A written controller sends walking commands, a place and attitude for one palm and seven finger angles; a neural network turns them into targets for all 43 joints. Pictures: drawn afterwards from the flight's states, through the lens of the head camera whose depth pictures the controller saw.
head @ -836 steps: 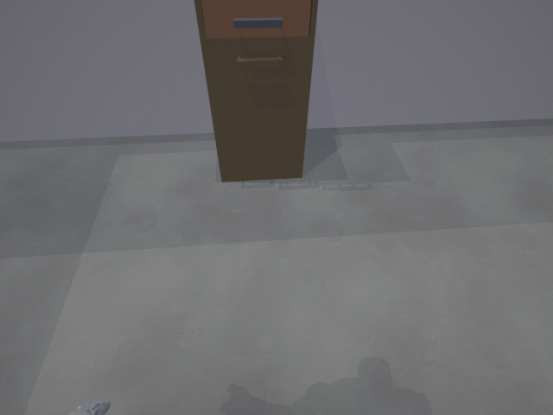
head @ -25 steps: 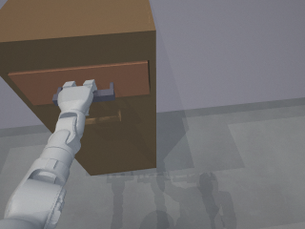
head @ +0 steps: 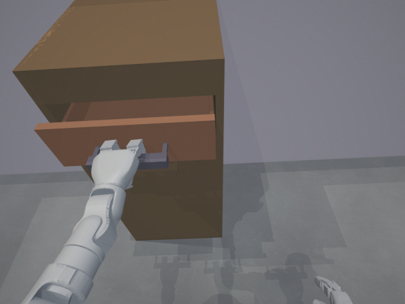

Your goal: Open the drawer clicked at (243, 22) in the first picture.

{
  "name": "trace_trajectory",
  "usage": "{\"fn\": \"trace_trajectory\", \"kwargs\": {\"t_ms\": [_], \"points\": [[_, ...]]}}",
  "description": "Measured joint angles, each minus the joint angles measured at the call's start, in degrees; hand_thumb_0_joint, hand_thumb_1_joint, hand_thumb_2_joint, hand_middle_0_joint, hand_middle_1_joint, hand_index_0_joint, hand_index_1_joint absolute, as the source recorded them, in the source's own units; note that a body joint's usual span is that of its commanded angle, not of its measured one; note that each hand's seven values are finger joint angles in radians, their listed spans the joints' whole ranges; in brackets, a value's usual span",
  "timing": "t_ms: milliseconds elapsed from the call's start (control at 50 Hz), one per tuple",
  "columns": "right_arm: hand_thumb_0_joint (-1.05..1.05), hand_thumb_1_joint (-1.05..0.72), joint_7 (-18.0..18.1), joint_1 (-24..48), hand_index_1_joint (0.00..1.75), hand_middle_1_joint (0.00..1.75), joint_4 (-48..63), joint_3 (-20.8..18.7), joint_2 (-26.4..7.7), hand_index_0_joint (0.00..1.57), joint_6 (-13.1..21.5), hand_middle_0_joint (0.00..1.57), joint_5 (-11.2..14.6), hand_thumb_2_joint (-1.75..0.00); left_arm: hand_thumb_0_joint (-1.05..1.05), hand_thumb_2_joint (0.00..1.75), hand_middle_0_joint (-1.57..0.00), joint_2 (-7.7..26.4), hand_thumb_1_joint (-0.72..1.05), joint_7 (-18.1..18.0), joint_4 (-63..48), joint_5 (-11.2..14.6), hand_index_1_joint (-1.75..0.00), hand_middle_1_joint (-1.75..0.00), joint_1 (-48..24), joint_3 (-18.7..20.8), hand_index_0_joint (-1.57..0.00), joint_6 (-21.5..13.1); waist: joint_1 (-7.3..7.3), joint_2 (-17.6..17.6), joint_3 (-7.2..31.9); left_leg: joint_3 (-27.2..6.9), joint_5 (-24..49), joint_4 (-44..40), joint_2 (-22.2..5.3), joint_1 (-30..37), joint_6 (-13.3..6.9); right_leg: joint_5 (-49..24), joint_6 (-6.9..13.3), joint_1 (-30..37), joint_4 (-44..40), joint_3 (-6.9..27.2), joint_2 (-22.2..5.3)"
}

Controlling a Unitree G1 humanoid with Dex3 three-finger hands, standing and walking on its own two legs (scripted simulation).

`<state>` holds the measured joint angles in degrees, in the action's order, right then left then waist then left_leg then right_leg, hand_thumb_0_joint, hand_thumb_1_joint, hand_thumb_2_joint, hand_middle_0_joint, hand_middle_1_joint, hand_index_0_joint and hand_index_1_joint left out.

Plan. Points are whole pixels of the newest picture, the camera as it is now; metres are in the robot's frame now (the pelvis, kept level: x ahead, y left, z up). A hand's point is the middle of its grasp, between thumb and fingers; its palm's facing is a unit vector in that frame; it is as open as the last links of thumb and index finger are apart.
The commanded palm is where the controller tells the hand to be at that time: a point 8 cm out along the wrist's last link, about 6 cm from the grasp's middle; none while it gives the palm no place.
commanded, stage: pull the drawer open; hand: left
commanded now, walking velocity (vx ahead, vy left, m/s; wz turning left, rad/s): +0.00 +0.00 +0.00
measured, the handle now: (129, 155) +0.42 +0.19 +0.05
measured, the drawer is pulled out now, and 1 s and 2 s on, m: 0.08 0.21 0.30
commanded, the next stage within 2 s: none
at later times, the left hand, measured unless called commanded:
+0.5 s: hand (121, 203) +0.31 +0.18 +0.03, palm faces +0.01 -0.10 -0.99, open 5.8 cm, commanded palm +0.27 +0.19 +0.09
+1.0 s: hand (114, 237) +0.24 +0.18 +0.03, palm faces +0.03 -0.13 -0.99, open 5.9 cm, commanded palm +0.21 +0.18 +0.09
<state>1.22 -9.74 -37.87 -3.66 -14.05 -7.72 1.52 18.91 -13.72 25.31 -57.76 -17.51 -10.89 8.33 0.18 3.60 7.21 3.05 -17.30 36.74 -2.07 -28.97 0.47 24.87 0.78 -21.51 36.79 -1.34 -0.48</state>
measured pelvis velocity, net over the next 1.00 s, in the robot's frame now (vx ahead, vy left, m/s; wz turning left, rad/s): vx -0.02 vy -0.01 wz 0.00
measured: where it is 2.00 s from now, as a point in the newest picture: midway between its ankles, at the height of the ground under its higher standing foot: outside the picture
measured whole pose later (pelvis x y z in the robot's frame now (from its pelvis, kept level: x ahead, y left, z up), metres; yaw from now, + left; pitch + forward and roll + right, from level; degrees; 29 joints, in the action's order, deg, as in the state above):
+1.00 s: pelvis -0.02 -0.01 +0.00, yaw +0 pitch +5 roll +1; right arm -0.1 -5.4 -36.4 -1.8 -12.8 -4.6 0.0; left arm 18.2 -14.5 0.6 -58.1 8.0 -12.2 7.8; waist -3.0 4.3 5.4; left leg 2.8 -16.0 36.7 -2.0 -25.3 1.0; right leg 24.9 1.4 -18.8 38.9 -1.5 -0.5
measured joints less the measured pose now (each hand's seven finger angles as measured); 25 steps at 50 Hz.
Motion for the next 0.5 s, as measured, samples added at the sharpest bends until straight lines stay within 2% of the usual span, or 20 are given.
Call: {"fn": "trace_trajectory", "kwargs": {"t_ms": [200, 500], "points": [[0.01, -0.90, 0.50, 1.38, 0.30, 0.30, 0.11, 0.79, 0.38, 0.20, 0.61, 0.20, -0.27, -0.89, 0.02, 0.78, -0.30, 0.01, 0.68, 0.82, -3.18, 0.13, -1.34, -1.35, 3.22, -0.21, -0.41, -0.60, -0.97, 0.12, -0.59, -0.55, 0.51, -0.26, 0.06, 1.05, 0.44, 0.22, 0.47, 0.82, 0.66, -0.52, 0.03], [0.01, -0.90, 0.36, 0.46, 0.30, 0.30, -0.45, 0.58, 0.03, 0.20, 1.68, 0.20, -0.56, -0.89, 0.03, 0.78, -0.28, 0.18, 0.68, 0.00, -11.71, 0.54, -1.33, -1.35, 12.30, 1.40, -0.41, -1.62, -1.04, 0.32, -1.10, -0.05, 1.05, -0.76, -0.24, 2.10, 0.66, -0.10, 0.67, 1.23, 1.02, 0.04, 0.28]]}}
